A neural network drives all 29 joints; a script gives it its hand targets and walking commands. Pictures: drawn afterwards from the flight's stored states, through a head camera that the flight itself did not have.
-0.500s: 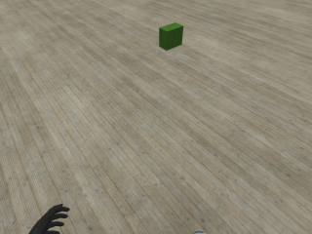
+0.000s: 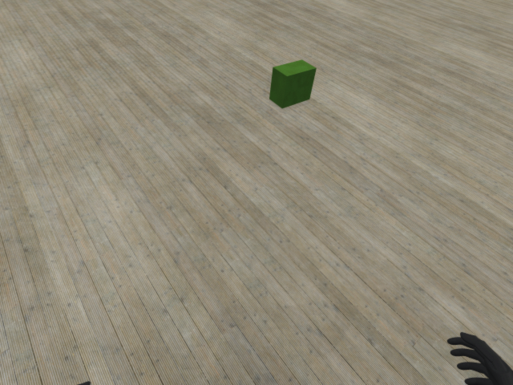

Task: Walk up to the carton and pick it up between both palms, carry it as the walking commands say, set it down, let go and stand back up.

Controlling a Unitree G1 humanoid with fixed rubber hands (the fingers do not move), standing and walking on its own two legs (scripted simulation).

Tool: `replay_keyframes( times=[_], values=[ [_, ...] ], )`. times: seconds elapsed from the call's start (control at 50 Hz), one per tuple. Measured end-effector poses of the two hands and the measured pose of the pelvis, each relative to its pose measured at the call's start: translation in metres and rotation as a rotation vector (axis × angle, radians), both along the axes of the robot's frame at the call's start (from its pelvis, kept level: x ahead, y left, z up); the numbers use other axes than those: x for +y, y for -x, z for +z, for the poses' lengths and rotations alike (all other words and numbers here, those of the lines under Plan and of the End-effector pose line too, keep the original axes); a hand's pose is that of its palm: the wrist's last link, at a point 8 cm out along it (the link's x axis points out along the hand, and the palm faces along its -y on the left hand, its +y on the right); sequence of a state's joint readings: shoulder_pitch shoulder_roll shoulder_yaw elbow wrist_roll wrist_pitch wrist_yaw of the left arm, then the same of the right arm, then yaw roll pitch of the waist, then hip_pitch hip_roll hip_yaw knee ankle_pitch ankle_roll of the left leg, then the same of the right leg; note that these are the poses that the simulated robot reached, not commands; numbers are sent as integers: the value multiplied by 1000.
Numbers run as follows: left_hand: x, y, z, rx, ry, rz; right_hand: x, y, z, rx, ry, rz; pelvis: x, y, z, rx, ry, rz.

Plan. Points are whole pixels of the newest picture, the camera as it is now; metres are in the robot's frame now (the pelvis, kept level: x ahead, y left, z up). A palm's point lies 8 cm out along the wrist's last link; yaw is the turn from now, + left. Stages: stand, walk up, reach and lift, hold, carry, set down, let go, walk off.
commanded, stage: walk up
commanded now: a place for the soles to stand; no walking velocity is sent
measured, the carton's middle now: (292, 84) +2.26 -0.15 -0.63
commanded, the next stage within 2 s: none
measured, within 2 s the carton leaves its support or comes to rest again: neither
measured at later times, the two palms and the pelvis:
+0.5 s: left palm (135, 230) +0.43 +0.31 -0.08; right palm (451, 286) +0.36 -0.34 -0.07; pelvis +0.30 -0.01 +0.00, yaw +0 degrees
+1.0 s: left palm (139, 161) +0.65 +0.38 -0.09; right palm (396, 175) +0.60 -0.27 +0.00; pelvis +0.54 +0.07 +0.02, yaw -1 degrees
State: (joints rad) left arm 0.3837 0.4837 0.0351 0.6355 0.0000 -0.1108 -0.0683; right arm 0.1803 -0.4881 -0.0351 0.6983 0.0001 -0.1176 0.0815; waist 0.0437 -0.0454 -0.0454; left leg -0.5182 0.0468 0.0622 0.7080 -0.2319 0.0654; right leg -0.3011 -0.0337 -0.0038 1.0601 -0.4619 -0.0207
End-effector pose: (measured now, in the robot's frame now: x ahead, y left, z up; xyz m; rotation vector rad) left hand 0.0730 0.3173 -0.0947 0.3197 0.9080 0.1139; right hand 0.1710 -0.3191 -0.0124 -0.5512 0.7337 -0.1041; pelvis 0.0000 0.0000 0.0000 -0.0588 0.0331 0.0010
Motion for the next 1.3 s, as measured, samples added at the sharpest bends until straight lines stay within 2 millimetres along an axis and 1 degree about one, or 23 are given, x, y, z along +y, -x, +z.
replay_keyframes(
  times=[0.08,0.14,0.2,0.24,0.34,0.38,0.44,0.48,0.5,0.54,0.6,0.68,0.74,0.78,0.82,0.84,0.9,0.96,1.02,1.08,1.16,1.22,1.3],
  values=[
    [4,-65,8,-30,21,-50,-5,10,11,61,35,-93,11,-45,12,-24,18,-2],
    [7,-108,13,-63,30,-59,-6,10,13,107,45,-138,15,-79,17,-51,23,2],
    [8,-146,17,-75,37,-54,-6,-3,12,145,47,-159,16,-111,20,-65,19,8],
    [8,-169,19,-66,37,-52,-6,-21,10,161,43,-160,16,-133,21,-62,13,11],
    [7,-228,21,-16,18,-48,-9,-80,-4,207,26,-152,12,-192,18,-11,-12,16],
    [5,-259,20,2,5,-55,-12,-103,-15,245,17,-153,9,-217,15,29,-22,14],
    [-1,-311,16,16,-21,-68,-19,-139,-36,294,1,-161,2,-257,5,77,-34,9],
    [-7,-341,13,11,-32,-74,-22,-168,-51,306,-15,-163,-4,-286,-3,79,-33,6],
    [-9,-354,15,9,-37,-76,-20,-185,-54,297,-29,-164,-5,-298,-2,78,-32,1],
    [-7,-374,25,-4,-53,-66,-14,-223,-51,257,-54,-153,-6,-323,4,68,-36,0],
    [1,-397,39,-28,-81,-36,-7,-287,-40,173,-69,-117,-2,-357,12,33,-42,-2],
    [17,-420,44,-40,-100,-15,9,-366,-29,51,-79,-75,10,-396,12,-12,-26,-2],
    [32,-442,39,-47,-94,-7,27,-411,-23,1,-88,-48,24,-426,8,-36,-8,-1],
    [42,-464,30,-58,-77,-7,38,-432,-21,-7,-76,-44,35,-447,3,-44,8,-2],
    [51,-490,15,-64,-55,-16,45,-444,-24,1,-49,-57,47,-466,-6,-45,16,-6],
    [53,-502,10,-61,-44,-23,47,-444,-24,14,-40,-72,51,-474,-6,-43,13,-11],
    [56,-538,8,-54,-10,-47,50,-435,-14,79,-3,-124,61,-498,2,-27,22,-22],
    [57,-565,6,-37,26,-61,51,-429,-1,142,33,-167,68,-522,12,-26,33,-24],
    [59,-589,4,-29,54,-55,52,-434,12,178,62,-194,73,-549,19,-36,40,-23],
    [60,-614,2,-25,74,-46,54,-452,22,182,83,-204,75,-575,23,-50,42,-20],
    [58,-645,-2,-11,88,-34,53,-488,27,176,100,-203,75,-610,24,-56,31,-13],
    [56,-668,-4,9,87,-26,50,-515,25,182,103,-202,73,-636,22,-47,16,-9],
    [54,-701,-5,42,65,-22,45,-551,12,209,92,-204,68,-672,18,-19,-2,-9]
  ],
)
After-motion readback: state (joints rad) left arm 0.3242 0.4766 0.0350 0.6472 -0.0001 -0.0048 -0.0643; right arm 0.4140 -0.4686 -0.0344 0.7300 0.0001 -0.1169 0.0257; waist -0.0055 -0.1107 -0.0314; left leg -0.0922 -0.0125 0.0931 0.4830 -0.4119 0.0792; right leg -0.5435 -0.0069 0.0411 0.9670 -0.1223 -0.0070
